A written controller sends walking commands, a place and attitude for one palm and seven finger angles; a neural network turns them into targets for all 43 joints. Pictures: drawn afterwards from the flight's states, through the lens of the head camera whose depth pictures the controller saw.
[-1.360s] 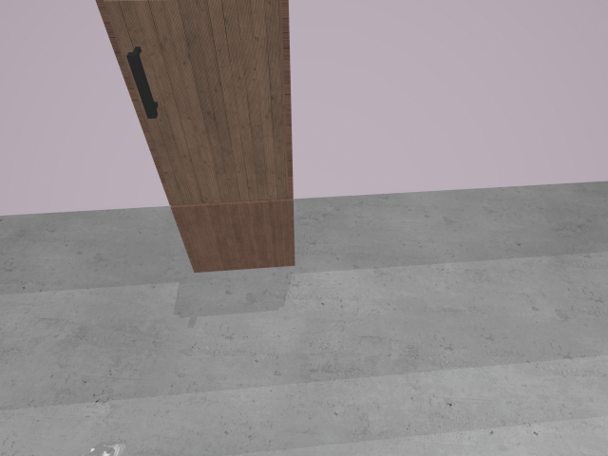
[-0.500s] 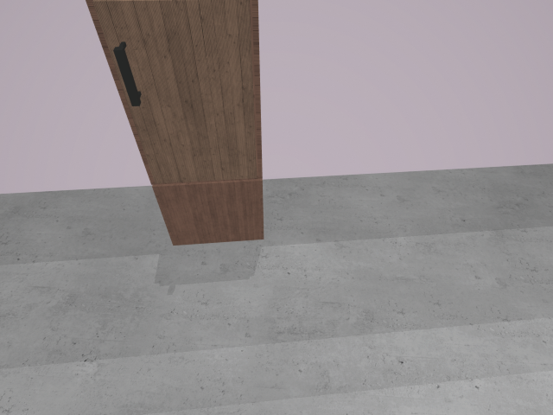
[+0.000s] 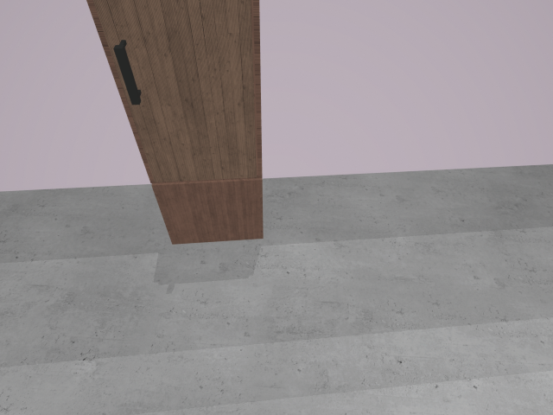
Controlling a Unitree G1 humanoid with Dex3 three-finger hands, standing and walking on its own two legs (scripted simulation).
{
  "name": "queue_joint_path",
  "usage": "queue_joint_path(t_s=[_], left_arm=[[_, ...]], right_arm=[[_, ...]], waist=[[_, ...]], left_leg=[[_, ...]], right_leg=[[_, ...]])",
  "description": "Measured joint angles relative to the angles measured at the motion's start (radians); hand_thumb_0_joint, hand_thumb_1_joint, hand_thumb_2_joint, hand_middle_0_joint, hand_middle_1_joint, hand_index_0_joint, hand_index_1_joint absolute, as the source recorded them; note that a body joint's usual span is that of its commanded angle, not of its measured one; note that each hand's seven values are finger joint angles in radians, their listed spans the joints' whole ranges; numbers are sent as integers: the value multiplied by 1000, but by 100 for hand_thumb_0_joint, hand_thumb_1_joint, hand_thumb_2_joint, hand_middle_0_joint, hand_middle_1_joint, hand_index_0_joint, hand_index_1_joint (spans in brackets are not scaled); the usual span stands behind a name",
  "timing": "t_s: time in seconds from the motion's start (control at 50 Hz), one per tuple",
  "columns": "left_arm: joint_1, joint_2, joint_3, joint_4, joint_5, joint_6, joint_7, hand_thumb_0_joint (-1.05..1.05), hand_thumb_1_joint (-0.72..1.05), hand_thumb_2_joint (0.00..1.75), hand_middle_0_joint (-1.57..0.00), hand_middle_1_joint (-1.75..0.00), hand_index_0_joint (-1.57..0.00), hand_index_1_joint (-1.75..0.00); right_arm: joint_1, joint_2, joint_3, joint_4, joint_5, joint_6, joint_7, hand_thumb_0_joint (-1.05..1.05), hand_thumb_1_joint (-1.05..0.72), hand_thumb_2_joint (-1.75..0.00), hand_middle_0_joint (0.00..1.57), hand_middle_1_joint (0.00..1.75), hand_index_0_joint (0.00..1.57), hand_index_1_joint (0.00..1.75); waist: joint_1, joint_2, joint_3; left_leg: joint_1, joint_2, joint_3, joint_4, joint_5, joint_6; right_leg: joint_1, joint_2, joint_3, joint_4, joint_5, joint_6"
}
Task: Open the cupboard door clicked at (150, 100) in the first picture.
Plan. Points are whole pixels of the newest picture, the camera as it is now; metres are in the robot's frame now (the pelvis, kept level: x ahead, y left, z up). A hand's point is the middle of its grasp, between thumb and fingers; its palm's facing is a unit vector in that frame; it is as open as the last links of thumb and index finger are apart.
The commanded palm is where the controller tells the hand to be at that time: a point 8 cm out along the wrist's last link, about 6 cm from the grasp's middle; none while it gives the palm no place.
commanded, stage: look at it before walking up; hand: left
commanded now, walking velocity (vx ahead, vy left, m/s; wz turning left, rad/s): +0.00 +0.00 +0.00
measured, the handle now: (129, 73) +0.90 +0.45 +0.05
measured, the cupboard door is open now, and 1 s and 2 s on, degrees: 0 0 0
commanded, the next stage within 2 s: turn to face it in 0.08 s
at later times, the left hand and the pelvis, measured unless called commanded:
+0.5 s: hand out of the picture +0.06 +0.24 -0.16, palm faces +0.02 -0.95 -0.32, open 7.4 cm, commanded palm none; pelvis +0.00 +0.00 +0.00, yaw +2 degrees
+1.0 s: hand out of the picture -0.01 +0.30 -0.19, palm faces +0.19 -0.96 -0.19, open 7.4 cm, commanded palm none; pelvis +0.05 +0.11 -0.01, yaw +10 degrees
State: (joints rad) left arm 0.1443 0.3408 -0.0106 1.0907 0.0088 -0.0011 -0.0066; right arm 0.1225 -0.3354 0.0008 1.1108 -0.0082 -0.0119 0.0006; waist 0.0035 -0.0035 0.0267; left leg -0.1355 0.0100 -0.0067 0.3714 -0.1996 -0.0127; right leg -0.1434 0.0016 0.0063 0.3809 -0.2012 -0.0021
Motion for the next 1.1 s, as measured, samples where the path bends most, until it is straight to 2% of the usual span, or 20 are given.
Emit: queue_joint_path(t_s=[0.4, 0.6, 0.66, 0.7, 0.76, 0.8, 0.86, 0.9, 0.94, 1.0, 1.1], left_arm=[[-8, -6, 5, -16, -1, 7, 9, 0, 90, 90, -20, -30, -20, -30], [23, -77, -2, -43, -2, 27, 22, 0, 91, 90, -20, -30, -20, -30], [50, -102, 2, -50, 4, 28, 16, 0, 90, 90, -20, -30, -20, -30], [75, -115, 10, -58, 10, 25, 13, 0, 90, 90, -20, -30, -20, -30], [121, -123, 23, -56, 16, 7, 10, 0, 90, 90, -20, -30, -20, -30], [150, -118, 33, -48, 21, 1, 9, 0, 90, 90, -21, -30, -20, -30], [188, -106, 46, -31, 21, 6, 6, 0, 90, 90, -21, -30, -20, -30], [200, -100, 53, -17, 17, 26, 6, 0, 90, 90, -20, -30, -20, -30], [205, -100, 58, -4, 18, 42, 7, 0, 91, 90, -20, -30, -20, -30], [190, -99, 64, 4, 22, 35, -1, 1, 91, 90, -20, -30, -20, -30], [147, -117, 63, -21, 19, 12, -4, 0, 91, 90, -20, -30, -20, -30]], right_arm=[[1, 5, -1, -11, 0, 13, 1, 0, -91, -90, 20, 30, 20, 30], [31, 82, 5, -36, -2, 37, 3, 0, -91, -90, 20, 30, 20, 30], [60, 104, 4, -41, -7, 46, 7, 0, -91, -90, 20, 30, 20, 30], [88, 114, -5, -41, -10, 55, 12, 0, -91, -90, 20, 30, 20, 30], [124, 120, -19, -42, -11, 60, 25, 0, -91, -90, 20, 30, 20, 30], [143, 122, -27, -49, -9, 55, 32, 0, -91, -90, 20, 30, 20, 30], [172, 118, -35, -72, -7, 28, 32, 0, -91, -90, 20, 30, 20, 30], [184, 120, -43, -79, -12, 2, 21, 0, -91, -90, 20, 30, 20, 30], [201, 131, -41, -78, -14, -10, 9, 0, -91, -90, 20, 30, 20, 30], [242, 159, -30, -60, -13, -23, -7, 0, -91, -90, 20, 30, 20, 30], [303, 215, -12, -9, -4, -48, -19, 0, -91, -90, 20, 30, 20, 30]], waist=[[-4, 4, 9], [-1, 4, 10], [1, 10, 1], [7, 6, -9], [18, -10, -17], [20, -27, -20], [16, -42, -22], [10, -51, -18], [8, -47, -20], [-7, -39, -27], [-7, -32, -21]], left_leg=[[-26, -10, -21, 28, -9, 1], [-91, -26, -51, 122, -44, 3], [-130, -18, -48, 202, -111, 7], [-177, -9, -18, 336, -198, 6], [-226, 13, 29, 477, -231, 4], [-222, 29, 59, 447, -238, 2], [-158, 41, 90, 264, -174, 3], [-162, 17, 110, 281, -132, 39], [-136, 6, 130, 267, -155, 71], [-65, -20, 131, 151, -125, 88], [60, -61, 124, -27, -75, 108]], right_leg=[[-17, -10, -21, 29, -20, 3], [-63, -25, -51, 109, -60, 7], [-63, -28, -73, 122, -74, 9], [-53, -39, -93, 121, -84, 11], [-23, -67, -115, 96, -87, 26], [-7, -94, -125, 91, -95, 43], [-14, -137, -135, 151, -145, 62], [-82, -150, -98, 323, -272, 38], [-183, -122, -60, 544, -308, 13], [-304, -101, -69, 735, -189, 2], [-416, -90, -74, 763, -43, 21]])
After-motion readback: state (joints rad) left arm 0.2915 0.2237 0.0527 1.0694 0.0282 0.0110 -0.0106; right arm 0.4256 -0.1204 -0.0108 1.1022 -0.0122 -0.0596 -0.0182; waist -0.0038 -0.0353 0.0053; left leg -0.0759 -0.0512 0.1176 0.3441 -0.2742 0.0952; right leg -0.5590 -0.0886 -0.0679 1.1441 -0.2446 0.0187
